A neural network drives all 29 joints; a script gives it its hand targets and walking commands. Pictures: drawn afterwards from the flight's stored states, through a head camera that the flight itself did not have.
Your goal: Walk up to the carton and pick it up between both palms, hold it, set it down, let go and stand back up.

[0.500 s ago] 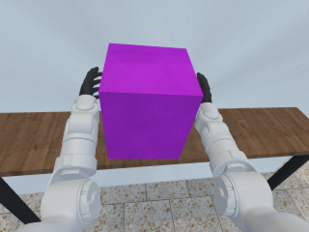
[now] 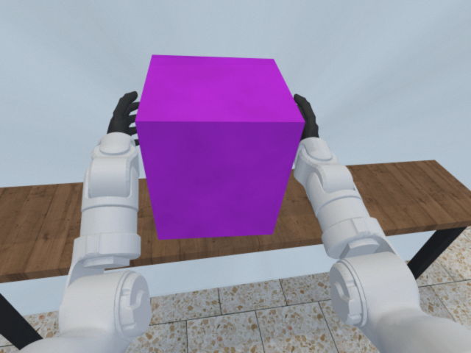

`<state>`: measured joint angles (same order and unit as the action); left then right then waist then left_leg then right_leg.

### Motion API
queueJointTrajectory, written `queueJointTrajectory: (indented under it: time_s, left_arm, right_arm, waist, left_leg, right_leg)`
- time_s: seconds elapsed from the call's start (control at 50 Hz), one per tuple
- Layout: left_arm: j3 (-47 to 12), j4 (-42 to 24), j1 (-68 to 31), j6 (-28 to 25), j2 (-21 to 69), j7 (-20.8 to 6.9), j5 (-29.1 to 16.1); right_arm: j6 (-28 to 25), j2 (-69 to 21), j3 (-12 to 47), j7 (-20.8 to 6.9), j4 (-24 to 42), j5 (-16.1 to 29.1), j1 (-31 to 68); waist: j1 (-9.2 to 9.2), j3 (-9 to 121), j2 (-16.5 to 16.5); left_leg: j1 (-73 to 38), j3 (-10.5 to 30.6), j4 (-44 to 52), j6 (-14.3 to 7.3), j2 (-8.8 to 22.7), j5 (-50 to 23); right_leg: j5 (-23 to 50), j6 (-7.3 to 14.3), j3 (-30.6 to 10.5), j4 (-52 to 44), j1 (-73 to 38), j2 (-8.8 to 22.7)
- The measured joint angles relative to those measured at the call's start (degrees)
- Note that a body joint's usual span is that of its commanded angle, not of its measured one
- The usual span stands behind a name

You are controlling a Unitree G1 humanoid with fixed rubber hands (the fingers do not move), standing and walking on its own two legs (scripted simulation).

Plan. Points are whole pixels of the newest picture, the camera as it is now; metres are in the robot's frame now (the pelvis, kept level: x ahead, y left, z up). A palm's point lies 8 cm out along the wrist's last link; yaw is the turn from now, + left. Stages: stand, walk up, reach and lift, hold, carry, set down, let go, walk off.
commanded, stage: reach and lift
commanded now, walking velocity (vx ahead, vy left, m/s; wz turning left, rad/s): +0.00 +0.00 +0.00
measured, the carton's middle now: (215, 149) +0.41 +0.00 +0.18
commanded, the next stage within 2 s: hold in 0.90 s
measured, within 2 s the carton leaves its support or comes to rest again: neither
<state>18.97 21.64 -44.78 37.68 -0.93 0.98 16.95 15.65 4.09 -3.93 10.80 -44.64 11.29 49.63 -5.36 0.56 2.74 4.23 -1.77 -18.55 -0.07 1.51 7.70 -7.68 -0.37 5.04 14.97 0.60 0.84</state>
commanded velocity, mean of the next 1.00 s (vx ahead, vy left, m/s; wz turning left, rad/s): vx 0.00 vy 0.00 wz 0.00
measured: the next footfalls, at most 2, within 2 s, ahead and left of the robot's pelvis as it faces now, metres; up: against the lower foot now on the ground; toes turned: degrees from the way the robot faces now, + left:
none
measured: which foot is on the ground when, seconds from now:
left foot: down 0.00-1.00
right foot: down 0.00-1.00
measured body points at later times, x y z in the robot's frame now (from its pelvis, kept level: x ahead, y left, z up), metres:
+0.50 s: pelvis +0.01 +0.00 +0.00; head -0.04 +0.02 +0.45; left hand +0.41 +0.15 +0.22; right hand +0.40 -0.16 +0.23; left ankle +0.04 +0.12 -0.75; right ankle +0.01 -0.12 -0.75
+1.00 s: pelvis +0.01 +0.00 +0.00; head -0.05 +0.02 +0.45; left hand +0.41 +0.15 +0.24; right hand +0.41 -0.15 +0.25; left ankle +0.04 +0.12 -0.75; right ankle +0.01 -0.12 -0.75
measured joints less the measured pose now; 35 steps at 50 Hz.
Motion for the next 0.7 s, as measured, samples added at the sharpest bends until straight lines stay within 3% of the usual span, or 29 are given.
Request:
queueJointTrajectory:
  time_s: [0.46,0.7]
  left_arm:
    - [-0.8,-6.0,1.4,4.1,0.1,-0.2,-0.4]
    - [-0.1,-5.6,0.4,5.6,-0.7,-0.6,-1.2]
  right_arm:
    - [4.1,1.3,2.7,1.4,5.3,3.7,-0.5]
    - [6.6,1.5,3.1,2.2,5.5,4.7,1.0]
  waist:
    - [-1.04,-0.1,-0.4]
    - [-0.91,0.9,-0.8]
  left_leg:
    - [-0.6,0.9,-1.0,0.2,-0.1,1.4]
    - [-0.4,1.4,-1.0,0.4,-0.1,1.4]
  right_leg:
    - [-0.9,0.0,-0.5,-0.1,-1.2,-0.4]
    - [-1.0,0.1,-0.7,0.0,-1.0,-0.6]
